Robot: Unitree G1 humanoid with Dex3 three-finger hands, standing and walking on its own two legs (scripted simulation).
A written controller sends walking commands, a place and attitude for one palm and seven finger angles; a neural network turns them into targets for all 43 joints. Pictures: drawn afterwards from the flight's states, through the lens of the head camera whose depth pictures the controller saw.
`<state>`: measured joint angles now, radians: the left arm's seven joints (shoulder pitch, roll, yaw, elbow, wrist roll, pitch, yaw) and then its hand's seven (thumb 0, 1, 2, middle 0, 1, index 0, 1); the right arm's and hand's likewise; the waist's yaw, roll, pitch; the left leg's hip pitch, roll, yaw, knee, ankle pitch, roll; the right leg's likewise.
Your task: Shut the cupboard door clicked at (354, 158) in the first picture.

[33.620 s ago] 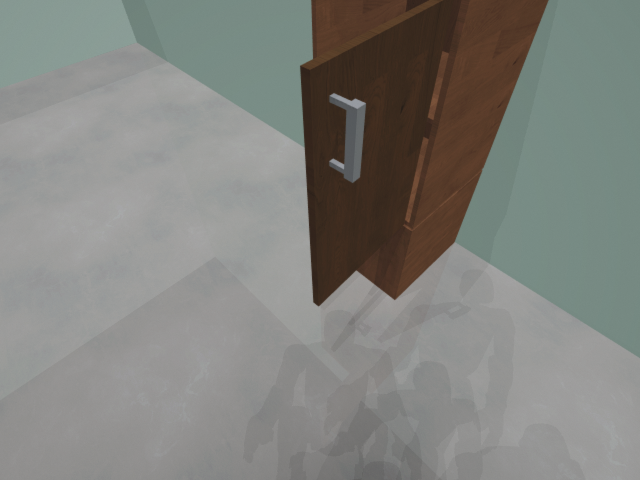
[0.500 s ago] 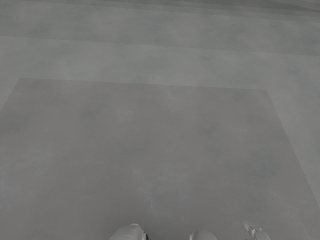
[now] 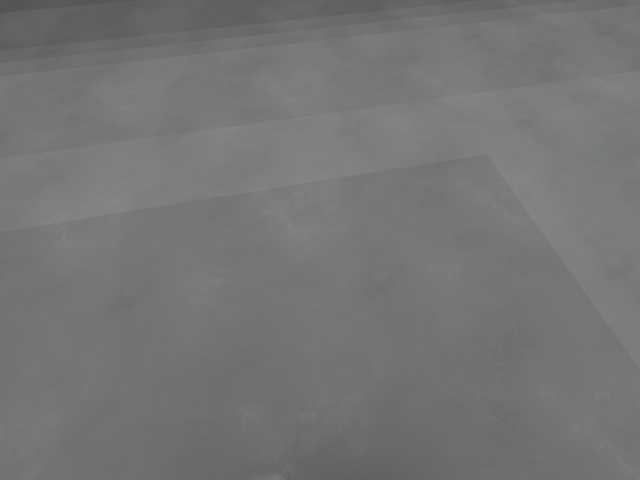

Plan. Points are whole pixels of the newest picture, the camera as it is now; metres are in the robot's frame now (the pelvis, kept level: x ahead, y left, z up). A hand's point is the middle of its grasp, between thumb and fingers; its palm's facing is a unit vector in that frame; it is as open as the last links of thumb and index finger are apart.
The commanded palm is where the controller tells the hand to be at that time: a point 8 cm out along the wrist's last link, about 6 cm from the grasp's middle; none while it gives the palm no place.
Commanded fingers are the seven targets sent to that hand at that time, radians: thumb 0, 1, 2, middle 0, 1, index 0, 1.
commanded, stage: turn to face it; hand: left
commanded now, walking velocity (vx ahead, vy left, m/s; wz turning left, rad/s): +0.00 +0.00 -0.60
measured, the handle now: out of the picture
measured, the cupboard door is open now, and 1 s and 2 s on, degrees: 59 59 59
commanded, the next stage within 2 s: none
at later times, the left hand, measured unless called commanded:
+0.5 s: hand (167, 417) +0.21 +0.25 -0.15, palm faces -0.22 -0.95 -0.23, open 7.4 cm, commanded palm none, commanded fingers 0.00 0.90 0.90 -0.20 -0.30 -0.20 -0.30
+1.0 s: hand (235, 393) +0.25 +0.15 -0.15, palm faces -0.53 -0.82 -0.22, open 7.4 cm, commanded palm none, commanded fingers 0.00 0.90 0.90 -0.20 -0.30 -0.20 -0.30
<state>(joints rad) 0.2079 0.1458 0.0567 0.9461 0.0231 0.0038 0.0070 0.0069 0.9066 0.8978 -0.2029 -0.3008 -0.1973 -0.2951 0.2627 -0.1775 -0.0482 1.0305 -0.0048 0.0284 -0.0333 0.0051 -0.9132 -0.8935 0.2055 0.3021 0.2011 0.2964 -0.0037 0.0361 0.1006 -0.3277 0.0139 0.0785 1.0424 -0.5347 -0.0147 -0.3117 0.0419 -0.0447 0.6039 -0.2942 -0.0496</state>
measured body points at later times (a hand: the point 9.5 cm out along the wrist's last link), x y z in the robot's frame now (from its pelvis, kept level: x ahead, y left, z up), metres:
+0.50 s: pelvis +0.06 +0.06 +0.02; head +0.11 +0.07 +0.46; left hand +0.22 +0.30 -0.13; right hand +0.08 -0.20 -0.11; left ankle +0.09 +0.16 -0.73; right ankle +0.00 -0.07 -0.65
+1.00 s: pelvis +0.08 +0.03 +0.01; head +0.12 +0.01 +0.46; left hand +0.28 +0.20 -0.13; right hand +0.00 -0.24 -0.12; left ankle +0.17 +0.14 -0.69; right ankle +0.02 -0.07 -0.73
